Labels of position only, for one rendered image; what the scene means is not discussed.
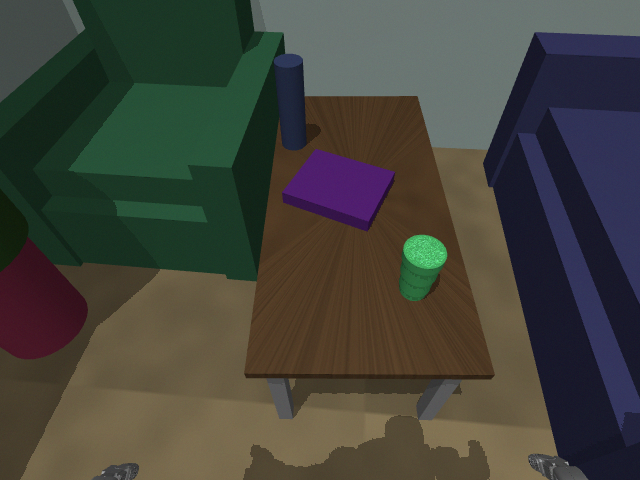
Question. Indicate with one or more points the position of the sofa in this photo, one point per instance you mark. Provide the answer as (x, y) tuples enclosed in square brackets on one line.
[(564, 164)]

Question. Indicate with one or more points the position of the potted plant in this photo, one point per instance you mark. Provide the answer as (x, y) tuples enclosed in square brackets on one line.
[(40, 310)]

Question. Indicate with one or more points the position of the left robot hand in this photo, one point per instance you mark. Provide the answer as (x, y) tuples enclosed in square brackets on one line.
[(126, 471)]

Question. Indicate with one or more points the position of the right robot hand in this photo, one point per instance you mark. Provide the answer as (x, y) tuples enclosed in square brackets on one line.
[(555, 468)]

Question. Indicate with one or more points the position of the coffee table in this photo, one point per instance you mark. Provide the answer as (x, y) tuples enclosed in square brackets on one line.
[(327, 301)]

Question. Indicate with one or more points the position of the armchair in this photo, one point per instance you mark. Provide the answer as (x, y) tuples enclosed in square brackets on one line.
[(148, 140)]

